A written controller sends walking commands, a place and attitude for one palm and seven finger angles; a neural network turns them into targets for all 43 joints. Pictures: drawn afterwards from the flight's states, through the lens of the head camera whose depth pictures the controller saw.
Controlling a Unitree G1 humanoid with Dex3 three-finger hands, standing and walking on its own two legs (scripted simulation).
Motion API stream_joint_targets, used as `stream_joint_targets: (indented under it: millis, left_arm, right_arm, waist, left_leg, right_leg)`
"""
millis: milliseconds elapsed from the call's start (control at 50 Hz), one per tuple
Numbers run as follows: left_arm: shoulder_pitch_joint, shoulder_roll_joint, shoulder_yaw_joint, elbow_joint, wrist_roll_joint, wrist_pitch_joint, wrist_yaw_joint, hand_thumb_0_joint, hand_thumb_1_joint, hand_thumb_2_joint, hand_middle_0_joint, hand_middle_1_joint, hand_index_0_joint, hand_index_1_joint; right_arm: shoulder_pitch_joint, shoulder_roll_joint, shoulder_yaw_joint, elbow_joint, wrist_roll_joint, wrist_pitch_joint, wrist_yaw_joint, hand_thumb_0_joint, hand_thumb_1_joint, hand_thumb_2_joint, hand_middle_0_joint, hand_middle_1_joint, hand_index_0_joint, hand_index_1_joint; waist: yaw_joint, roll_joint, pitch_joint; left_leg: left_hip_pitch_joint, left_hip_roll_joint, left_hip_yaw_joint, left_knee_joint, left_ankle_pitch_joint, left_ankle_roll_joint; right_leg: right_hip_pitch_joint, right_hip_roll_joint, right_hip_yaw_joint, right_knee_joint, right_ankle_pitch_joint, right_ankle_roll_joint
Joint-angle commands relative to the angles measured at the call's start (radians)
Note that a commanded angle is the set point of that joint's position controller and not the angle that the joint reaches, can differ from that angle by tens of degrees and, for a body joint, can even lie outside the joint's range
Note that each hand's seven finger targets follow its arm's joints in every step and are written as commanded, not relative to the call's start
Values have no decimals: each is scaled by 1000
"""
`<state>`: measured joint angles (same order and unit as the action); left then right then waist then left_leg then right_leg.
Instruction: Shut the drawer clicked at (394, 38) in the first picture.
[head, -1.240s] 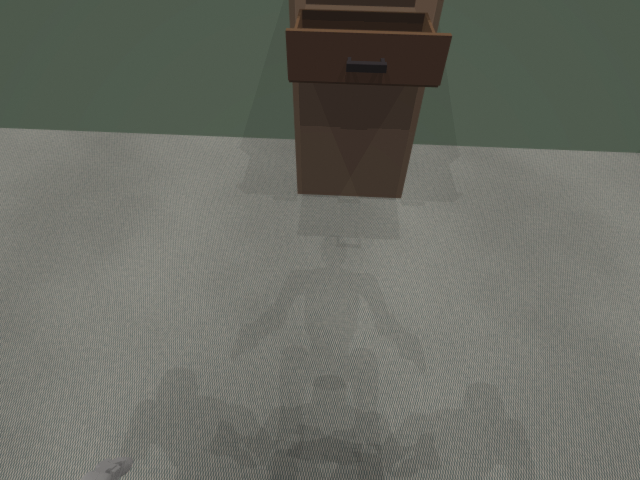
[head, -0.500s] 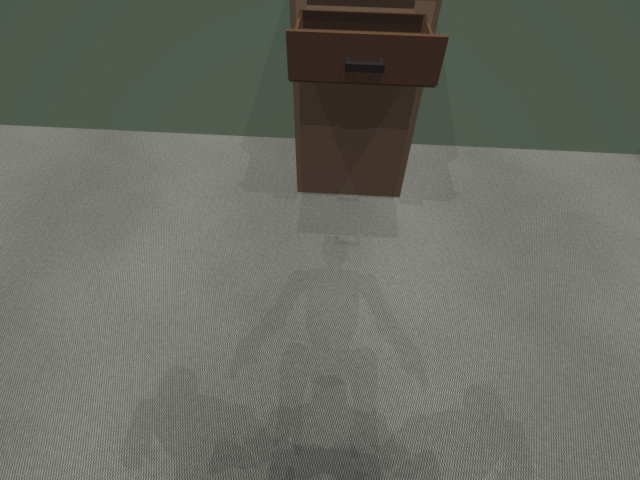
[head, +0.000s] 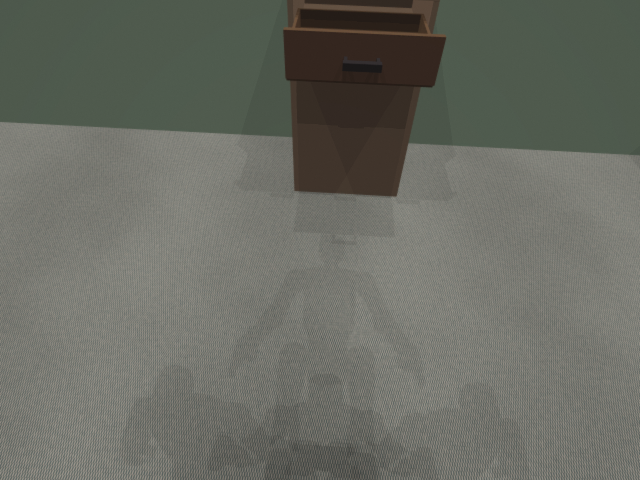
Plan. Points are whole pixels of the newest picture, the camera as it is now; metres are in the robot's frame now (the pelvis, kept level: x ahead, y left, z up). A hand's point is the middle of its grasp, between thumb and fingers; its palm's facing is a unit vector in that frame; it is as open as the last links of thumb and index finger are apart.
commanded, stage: look at it before walking up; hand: left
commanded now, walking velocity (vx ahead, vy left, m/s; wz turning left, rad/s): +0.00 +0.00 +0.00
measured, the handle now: (362, 63) +1.17 -0.06 +0.00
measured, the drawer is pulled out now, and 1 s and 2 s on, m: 0.30 0.30 0.30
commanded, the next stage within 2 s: walk to a spot facing it in 0.20 s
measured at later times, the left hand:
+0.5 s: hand out of the picture +0.06 +0.23 -0.17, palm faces -0.05 -0.96 -0.28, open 7.4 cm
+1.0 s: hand out of the picture +0.15 +0.12 -0.17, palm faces -0.21 -0.96 -0.17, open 7.4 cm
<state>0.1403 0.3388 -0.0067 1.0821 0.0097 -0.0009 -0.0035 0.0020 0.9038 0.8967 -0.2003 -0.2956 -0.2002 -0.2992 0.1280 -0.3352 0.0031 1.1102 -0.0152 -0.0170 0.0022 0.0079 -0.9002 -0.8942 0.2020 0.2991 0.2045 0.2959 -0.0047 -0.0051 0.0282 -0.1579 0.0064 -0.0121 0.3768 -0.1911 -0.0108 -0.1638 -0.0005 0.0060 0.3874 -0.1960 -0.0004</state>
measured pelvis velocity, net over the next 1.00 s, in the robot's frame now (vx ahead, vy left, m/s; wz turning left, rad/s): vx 0.16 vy -0.05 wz -0.29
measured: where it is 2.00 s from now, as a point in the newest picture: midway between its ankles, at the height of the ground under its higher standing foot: (377, 378)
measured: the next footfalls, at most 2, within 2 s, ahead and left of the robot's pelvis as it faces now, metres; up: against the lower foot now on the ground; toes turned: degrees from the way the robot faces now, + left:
left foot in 1.18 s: +0.42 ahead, +0.03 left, +0.00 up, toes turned -14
right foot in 1.78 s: +0.54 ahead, -0.29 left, +0.00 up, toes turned -48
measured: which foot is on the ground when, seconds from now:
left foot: down 0.00-0.68, up 0.70-1.00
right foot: down 0.00-1.00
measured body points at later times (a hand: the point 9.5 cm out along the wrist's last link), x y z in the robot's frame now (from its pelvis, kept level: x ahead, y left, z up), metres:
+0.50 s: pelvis +0.02 +0.00 -0.01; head +0.01 +0.00 +0.44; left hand +0.07 +0.28 -0.15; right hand +0.07 -0.27 -0.15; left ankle +0.01 +0.13 -0.75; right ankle +0.01 -0.12 -0.74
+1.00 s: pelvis +0.16 -0.05 +0.00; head +0.17 -0.06 +0.45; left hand +0.17 +0.17 -0.15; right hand +0.19 -0.31 -0.14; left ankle +0.28 +0.07 -0.67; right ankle +0.07 -0.13 -0.75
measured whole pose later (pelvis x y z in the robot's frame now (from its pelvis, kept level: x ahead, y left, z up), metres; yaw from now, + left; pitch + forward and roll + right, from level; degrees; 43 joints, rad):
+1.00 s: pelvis +0.16 -0.05 +0.00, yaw -17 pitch +0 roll +0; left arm 0.43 0.14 0.03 1.06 0.02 -0.06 0.00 0.00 0.90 0.90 -0.20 -0.30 -0.20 -0.30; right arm 0.15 -0.20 -0.06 0.97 -0.03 -0.02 0.02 0.01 -0.90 -0.89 0.20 0.30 0.20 0.30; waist 0.02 0.01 0.02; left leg -0.62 0.12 0.05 0.99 -0.18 -0.05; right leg -0.08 0.06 0.03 0.34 -0.27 -0.05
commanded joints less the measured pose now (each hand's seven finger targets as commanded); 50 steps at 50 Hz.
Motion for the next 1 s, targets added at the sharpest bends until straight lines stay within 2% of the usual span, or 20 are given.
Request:
stream_joint_targets:
  millis: [0, 280, 320, 380, 420, 460, 480, 500, 540, 580, 600, 620, 640, 660, 680, 700, 740, 800, 840, 980]
  left_arm:
    - [-44, 207, 42, -58, 1, -26, 12, 0, 900, 900, -200, -300, -200, -300]
    - [-39, 208, 39, -53, 1, -27, 14, 0, 900, 900, -200, -300, -200, -300]
    - [26, 96, 18, -28, 1, -7, 16, 0, 900, 900, -200, -300, -200, -300]
    - [57, 96, 30, -46, 10, 17, -1, 0, 900, 900, -200, -300, -200, -300]
    - [72, 92, 43, -77, 13, 22, -12, 0, 900, 900, -200, -300, -200, -300]
    - [81, 62, 51, -109, 13, 15, -22, 0, 900, 900, -200, -300, -200, -300]
    - [61, 38, 54, -129, 12, 10, -26, 0, 900, 900, -200, -300, -200, -300]
    - [28, 26, 57, -153, 13, 7, -30, 0, 900, 900, -200, -300, -200, -300]
    - [1, 15, 65, -181, 13, -4, -38, 0, 900, 900, -200, -300, -200, -300]
    - [51, -23, 70, -174, 11, -9, -43, 0, 900, 900, -200, -300, -200, -300]
    - [126, -36, 71, -155, 10, -11, -46, 0, 900, 900, -200, -300, -200, -300]
    - [232, -37, 78, -116, 13, -15, -45, 0, 900, 900, -200, -300, -200, -300]
    - [375, 30, 92, -70, 18, -26, -35, 0, 900, 900, -200, -300, -200, -300]
    - [484, 147, 119, -42, 22, -44, -14, 0, 900, 900, -200, -300, -200, -300]
    - [515, 145, 116, -43, 3, -45, 4, 0, 900, 900, -200, -300, -200, -300]
    - [446, 119, 112, -61, 2, -48, 10, 0, 900, 900, -200, -300, -200, -300]
    - [334, 58, 98, -88, 9, -54, 11, 0, 900, 900, -200, -300, -200, -300]
    - [301, 3, 81, -91, 14, -67, 11, 0, 900, 900, -200, -300, -200, -300]
    - [303, 2, 81, -83, 15, -74, 12, 0, 900, 900, -200, -300, -200, -300]
    - [372, -27, 78, -46, 16, -81, 21, 0, 900, 900, -200, -300, -200, -300]
  right_arm:
    - [-50, -206, -38, -62, 6, -20, -14, 0, -900, -900, 200, 300, 200, 300]
    - [-56, -208, -37, -59, 8, -20, -16, 0, -900, -900, 200, 300, 200, 300]
    - [6, -95, -13, -35, 0, -6, -14, 0, -900, -900, 200, 300, 200, 300]
    - [47, -101, -26, -47, -8, 8, -11, 0, -900, -900, 200, 300, 200, 300]
    - [66, -129, -43, -70, -10, 10, -13, 0, -900, -900, 200, 300, 200, 300]
    - [110, -165, -66, -83, -8, 2, -16, 0, -900, -900, 200, 300, 200, 300]
    - [130, -180, -78, -86, -4, -8, -19, 0, -900, -900, 200, 300, 200, 300]
    - [149, -174, -84, -92, -5, -17, -19, 0, -900, -900, 200, 300, 200, 300]
    - [172, -149, -86, -93, -6, -31, -21, 0, -900, -900, 200, 300, 200, 300]
    - [132, -122, -86, -104, -11, -35, -22, 0, -900, -900, 200, 300, 200, 300]
    - [99, -117, -85, -109, -10, -35, -22, 0, -900, -900, 200, 300, 200, 300]
    - [79, -107, -83, -112, -10, -33, -20, 0, -900, -900, 200, 300, 200, 300]
    - [70, -66, -75, -126, -2, -32, -13, 0, -900, -900, 200, 300, 200, 300]
    - [39, 19, -53, -179, 5, -36, -3, 0, -900, -900, 200, 300, 200, 300]
    - [-29, -5, -57, -215, -2, -43, -2, 0, -900, -900, 200, 300, 200, 300]
    - [-22, -15, -64, -204, 1, -46, -1, 0, -900, -900, 200, 300, 200, 300]
    - [-16, 7, -68, -180, -5, -44, 3, 0, -900, -900, 200, 300, 200, 300]
    - [38, 47, -69, -159, -11, -24, 6, 0, -900, -900, 200, 300, 200, 300]
    - [55, 62, -72, -161, -9, -17, 13, 0, -900, -900, 200, 300, 200, 300]
    - [-93, 89, -66, -239, -6, -29, 23, 0, -900, -900, 200, 300, 200, 300]
  waist:
    - [5, -1, -61]
    - [7, -3, -66]
    - [6, -6, -78]
    - [6, 7, 23]
    - [3, 37, 90]
    - [-12, 133, 105]
    - [-24, 182, 104]
    - [-35, 178, 106]
    - [-39, 131, 90]
    - [-3, 136, 77]
    - [35, 134, 39]
    - [83, 80, 0]
    - [145, -113, -65]
    - [173, -431, -44]
    - [173, -314, -28]
    - [132, -191, 7]
    - [78, -66, 38]
    - [23, -37, 61]
    - [8, -60, 45]
    - [57, -101, 60]
  left_leg:
    - [15, 110, -95, -63, 92, 35]
    - [39, 115, -95, -65, 145, 35]
    - [50, 112, -55, -39, 29, 16]
    - [-17, 114, -51, -44, -288, 28]
    - [-38, 150, -92, -75, -430, 53]
    - [10, 252, -204, -148, -515, 114]
    - [43, 332, -259, -190, -475, 158]
    - [90, 369, -267, -204, -377, 192]
    - [124, 385, -200, -165, -205, 197]
    - [63, 357, -78, -106, -69, 159]
    - [19, 326, -4, -36, -51, 127]
    - [-71, 272, 71, 114, -85, 87]
    - [-216, 183, 159, 380, -128, 38]
    - [-533, 40, 208, 718, -402, -20]
    - [-600, 58, 78, 829, -393, -3]
    - [-606, 108, 30, 853, -286, 6]
    - [-556, 136, 22, 852, -181, -5]
    - [-498, 139, 37, 785, -81, -32]
    - [-493, 132, 51, 734, -30, -42]
    - [-545, 117, 74, 512, 25, -47]
  right_leg:
    - [3, -119, 107, -76, 54, -31]
    - [27, -123, 95, -76, 122, -29]
    - [9, -109, 104, -66, -5, -18]
    - [-109, -72, 138, -50, -288, -34]
    - [-207, -34, 126, 18, -356, -39]
    - [-310, 28, 44, 209, -308, -28]
    - [-357, 25, -16, 344, -258, -17]
    - [-423, -9, -10, 425, -292, -11]
    - [-446, -59, -4, 444, -305, -7]
    - [-324, -75, -37, 364, -274, -7]
    - [-203, -64, -63, 276, -214, -11]
    - [-25, -24, -106, 176, -99, -15]
    - [178, -50, -23, 53, -106, -39]
    - [285, -329, 480, -125, -188, -145]
    - [260, -392, 646, -195, -145, -213]
    - [218, -375, 570, -185, -188, -240]
    - [92, -325, 491, -185, -201, -233]
    - [-10, -258, 320, -189, -4, -198]
    - [0, -223, 260, -192, 35, -187]
    - [119, -204, 224, -166, 204, -183]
